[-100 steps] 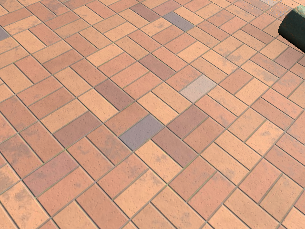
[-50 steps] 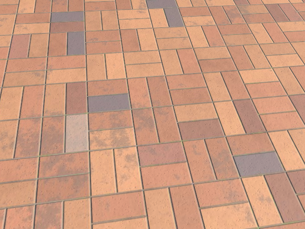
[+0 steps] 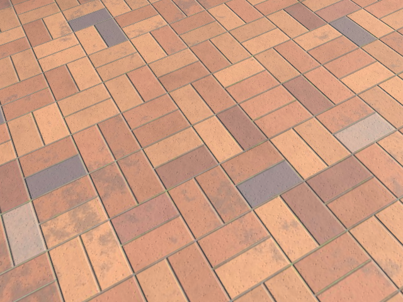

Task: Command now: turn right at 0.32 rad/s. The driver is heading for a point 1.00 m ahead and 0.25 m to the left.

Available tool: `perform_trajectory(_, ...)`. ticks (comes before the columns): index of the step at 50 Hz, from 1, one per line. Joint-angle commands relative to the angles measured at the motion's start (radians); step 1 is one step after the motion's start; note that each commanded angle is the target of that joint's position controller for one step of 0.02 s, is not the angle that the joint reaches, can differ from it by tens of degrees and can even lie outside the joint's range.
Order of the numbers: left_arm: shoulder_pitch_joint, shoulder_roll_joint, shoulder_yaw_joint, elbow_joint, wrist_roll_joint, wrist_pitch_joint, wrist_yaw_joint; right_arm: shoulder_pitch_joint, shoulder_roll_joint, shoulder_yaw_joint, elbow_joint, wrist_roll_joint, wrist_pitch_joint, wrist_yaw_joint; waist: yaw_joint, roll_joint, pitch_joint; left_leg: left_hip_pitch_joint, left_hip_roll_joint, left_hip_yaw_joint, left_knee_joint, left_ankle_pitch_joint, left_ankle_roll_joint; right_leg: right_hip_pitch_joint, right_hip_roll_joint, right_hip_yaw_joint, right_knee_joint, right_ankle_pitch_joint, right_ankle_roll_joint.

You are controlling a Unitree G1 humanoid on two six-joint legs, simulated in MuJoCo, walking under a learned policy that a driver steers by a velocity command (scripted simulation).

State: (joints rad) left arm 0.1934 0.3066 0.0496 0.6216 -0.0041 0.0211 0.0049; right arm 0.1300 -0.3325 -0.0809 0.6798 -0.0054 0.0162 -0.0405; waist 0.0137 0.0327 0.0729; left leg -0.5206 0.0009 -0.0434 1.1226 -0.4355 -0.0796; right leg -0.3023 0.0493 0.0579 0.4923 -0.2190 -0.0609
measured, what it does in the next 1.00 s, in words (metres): walks ahead, turning left: left foot, then left foot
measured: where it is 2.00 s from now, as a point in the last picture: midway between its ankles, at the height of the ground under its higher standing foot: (143, 191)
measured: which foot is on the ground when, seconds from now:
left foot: up 0.00-0.20, down 0.22-0.44, up 0.46-0.78, down 0.80-1.00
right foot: down 0.00-0.78, up 0.80-1.00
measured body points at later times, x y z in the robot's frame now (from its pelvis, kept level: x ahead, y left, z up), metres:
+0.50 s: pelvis +0.07 +0.02 -0.01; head +0.08 +0.03 +0.44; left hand +0.14 +0.32 -0.11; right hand +0.22 -0.23 -0.12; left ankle +0.01 +0.14 -0.72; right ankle +0.02 -0.08 -0.74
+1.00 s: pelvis +0.28 +0.17 +0.00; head +0.30 +0.19 +0.45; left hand +0.29 +0.48 -0.11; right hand +0.49 -0.03 -0.09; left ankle +0.28 +0.24 -0.74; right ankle +0.37 +0.02 -0.65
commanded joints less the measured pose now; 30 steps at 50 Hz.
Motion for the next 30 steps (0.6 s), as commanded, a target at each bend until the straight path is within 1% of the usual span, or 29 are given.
perform_trajectory(1,-0.052,0.126,0.031,-0.069,0.006,-0.015,0.021,0.05,-0.062,-0.013,-0.031,0.008,-0.006,0.002,-0.022,-0.134,-0.186,0.003,0.026,-0.018,-0.077,0.082,-0.019,0.176,-0.237,0.209,-0.143,0.411,-0.171)
perform_trajectory(3,-0.052,0.09,0.015,-0.05,0.013,-0.016,0.023,0.031,-0.027,0.004,-0.028,0.006,-0.004,0.007,-0.01,-0.144,-0.182,0.081,0.051,-0.015,-0.22,0.108,-0.02,0.156,-0.221,0.173,-0.146,0.334,-0.158)
perform_trajectory(4,-0.053,0.08,0.01,-0.04,0.019,-0.017,0.021,0.022,-0.016,0.011,-0.028,0.006,-0.004,0.012,-0.002,-0.159,-0.171,0.132,0.061,-0.011,-0.289,0.112,-0.017,0.131,-0.217,0.162,-0.156,0.278,-0.155)
perform_trajectory(5,-0.048,0.075,0.006,-0.028,0.026,-0.018,0.017,0.014,-0.014,0.015,-0.028,0.007,-0.004,0.016,0.009,-0.171,-0.156,0.177,0.065,-0.004,-0.347,0.109,-0.014,0.107,-0.217,0.159,-0.168,0.217,-0.158)
perform_trajectory(7,-0.041,0.092,0.007,-0.007,0.035,-0.02,0.007,0.008,-0.042,0.011,-0.03,0.016,-0.005,0.021,0.022,-0.177,-0.115,0.227,0.056,0.011,-0.425,0.1,-0.002,0.07,-0.229,0.178,-0.184,0.101,-0.164)
perform_trajectory(8,-0.051,0.103,0.009,-0.001,0.033,-0.02,0.003,0.01,-0.053,0.008,-0.03,0.018,-0.007,0.021,0.016,-0.17,-0.093,0.24,0.05,0.018,-0.472,0.105,0.007,0.058,-0.234,0.187,-0.181,0.06,-0.162)
perform_trajectory(9,-0.065,0.116,0.012,0.003,0.025,-0.019,0.003,0.02,-0.061,0.006,-0.029,0.019,-0.01,0.022,0.002,-0.16,-0.074,0.255,0.039,0.031,-0.54,0.138,0.019,0.054,-0.231,0.187,-0.165,0.043,-0.154)
perform_trajectory(10,-0.062,0.123,0.014,0.011,0.016,-0.018,0.005,0.03,-0.066,0.006,-0.028,0.015,-0.014,0.022,-0.01,-0.142,-0.065,0.279,0.032,0.038,-0.625,0.207,0.034,0.056,-0.225,0.183,-0.147,0.049,-0.135)
perform_trajectory(11,-0.033,0.119,0.013,0.021,0.015,-0.021,0.008,0.039,-0.072,0.009,-0.031,0.006,-0.016,0.02,-0.009,-0.112,-0.085,0.316,0.038,0.022,-0.67,0.273,0.051,0.061,-0.209,0.176,-0.144,-0.043,-0.104)
perform_trajectory(12,-0.026,0.115,0.012,0.019,0.024,-0.026,0.012,0.047,-0.093,0.009,-0.038,0.003,-0.018,0.016,0.002,-0.077,-0.096,0.335,0.069,-0.024,-0.646,0.339,0.075,0.047,-0.178,0.156,-0.113,-0.171,-0.069)
perform_trajectory(13,-0.007,0.11,0.014,-0.001,0.032,-0.031,0.012,0.056,-0.138,-0.005,-0.028,0.018,-0.019,0.014,0.047,0.004,-0.094,0.311,0.07,-0.053,-0.599,0.216,0.125,0.01,-0.102,0.092,-0.094,-0.33,-0.044)
perform_trajectory(14,-0.053,0.111,0.016,-0.009,0.03,-0.034,0.015,0.094,-0.114,-0.008,-0.018,0.03,-0.023,0.019,0.009,0.014,-0.064,0.211,0.059,-0.092,-0.64,-0.052,0.173,0.023,-0.066,0.031,-0.045,-0.408,-0.021)
perform_trajectory(15,-0.075,0.105,0.019,-0.017,0.015,-0.04,0.016,0.109,-0.093,-0.002,-0.018,0.025,-0.032,0.022,0.001,0.037,-0.016,0.144,0.08,-0.149,-0.696,-0.209,0.197,0.009,-0.063,0.014,0.003,-0.425,-0.018)
perform_trajectory(16,-0.073,0.086,0.018,-0.022,0.003,-0.05,0.015,0.115,-0.09,-0.001,-0.02,0.022,-0.042,0.024,0.008,0.079,0.007,0.095,0.113,-0.224,-0.744,-0.275,0.22,0.016,-0.063,0.002,0.05,-0.415,-0.019)
perform_trajectory(17,-0.063,0.075,0.02,-0.028,-0.002,-0.062,0.01,0.121,-0.09,0.0,-0.025,0.026,-0.054,0.028,0.018,0.124,0.019,0.078,0.137,-0.298,-0.784,-0.304,0.238,0.024,-0.048,-0.014,0.087,-0.383,-0.016)
perform_trajectory(18,-0.058,0.061,0.021,-0.034,-0.003,-0.078,0.003,0.127,-0.098,-0.003,-0.031,0.027,-0.061,0.03,0.024,0.156,0.008,0.101,0.154,-0.363,-0.811,-0.31,0.253,0.025,-0.032,-0.029,0.113,-0.331,-0.013)
perform_trajectory(19,-0.049,0.048,0.022,-0.035,-0.004,-0.094,-0.005,0.119,-0.102,-0.005,-0.043,0.029,-0.063,0.031,0.034,0.173,-0.004,0.12,0.159,-0.406,-0.821,-0.282,0.259,0.042,-0.023,-0.033,0.107,-0.279,-0.016)
perform_trajectory(20,-0.023,0.045,0.025,-0.028,-0.006,-0.109,-0.013,0.091,-0.1,-0.005,-0.063,0.032,-0.06,0.032,0.052,0.169,-0.018,0.115,0.147,-0.411,-0.803,-0.227,0.252,0.089,-0.031,-0.023,0.064,-0.245,-0.024)
perform_trajectory(21,0.026,0.057,0.033,-0.013,-0.006,-0.12,-0.019,0.043,-0.083,-0.001,-0.095,0.036,-0.056,0.032,0.082,0.134,-0.033,0.06,0.113,-0.365,-0.743,-0.151,0.223,0.186,-0.063,0.006,-0.003,-0.229,-0.04)
perform_trajectory(22,0.107,0.094,0.047,0.011,-0.001,-0.127,-0.021,-0.017,-0.04,0.011,-0.138,0.037,-0.056,0.033,0.118,0.041,-0.044,-0.054,0.044,-0.252,-0.586,-0.054,0.171,0.316,-0.145,0.102,-0.095,-0.254,-0.068)
perform_trajectory(23,0.195,0.169,0.069,0.041,0.004,-0.128,-0.023,-0.048,0.008,0.025,-0.182,0.042,-0.062,0.035,0.124,-0.14,-0.056,-0.219,-0.046,-0.098,-0.324,0.014,0.116,0.46,-0.305,0.346,-0.217,-0.245,-0.142)
perform_trajectory(24,0.214,0.184,0.078,0.062,0.006,-0.123,-0.023,-0.041,-0.038,0.016,-0.2,0.037,-0.063,0.032,0.103,-0.195,-0.005,-0.374,-0.001,-0.06,-0.128,-0.152,0.096,0.48,-0.48,0.501,-0.228,-0.03,-0.236)
perform_trajectory(25,0.234,0.14,0.067,0.066,0.006,-0.12,-0.017,-0.008,-0.062,0.005,-0.184,0.038,-0.062,0.033,0.091,-0.094,-0.009,-0.438,0.03,-0.097,0.015,-0.156,0.096,0.511,-0.495,0.475,-0.205,0.106,-0.261)
perform_trajectory(26,0.235,0.122,0.062,0.067,0.006,-0.117,-0.013,0.012,-0.047,0.009,-0.176,0.043,-0.057,0.038,0.078,-0.065,-0.023,-0.473,0.047,-0.104,0.074,-0.098,0.099,0.544,-0.463,0.39,-0.205,0.136,-0.237)
perform_trajectory(27,0.212,0.118,0.058,0.072,0.002,-0.111,-0.01,0.001,-0.033,0.014,-0.179,0.045,-0.054,0.047,0.067,-0.075,-0.01,-0.495,0.068,-0.095,0.073,-0.04,0.101,0.54,-0.43,0.298,-0.228,0.147,-0.2)
perform_trajectory(28,0.186,0.107,0.052,0.076,0.0,-0.104,-0.004,-0.03,-0.025,0.017,-0.186,0.046,-0.051,0.056,0.066,-0.094,0.015,-0.484,0.091,-0.082,0.036,0.008,0.099,0.505,-0.4,0.208,-0.253,0.187,-0.163)
perform_trajectory(29,0.163,0.103,0.047,0.077,0.004,-0.099,0.001,-0.052,-0.012,0.023,-0.192,0.046,-0.052,0.067,0.064,-0.102,0.032,-0.436,0.095,-0.052,-0.018,0.058,0.089,0.446,-0.359,0.122,-0.279,0.226,-0.135)
perform_trajectory(30,0.145,0.106,0.045,0.081,0.008,-0.096,0.006,-0.065,0.004,0.03,-0.198,0.044,-0.054,0.077,0.062,-0.107,0.036,-0.378,0.092,-0.016,-0.079,0.119,0.076,0.391,-0.327,0.049,-0.293,0.257,-0.118)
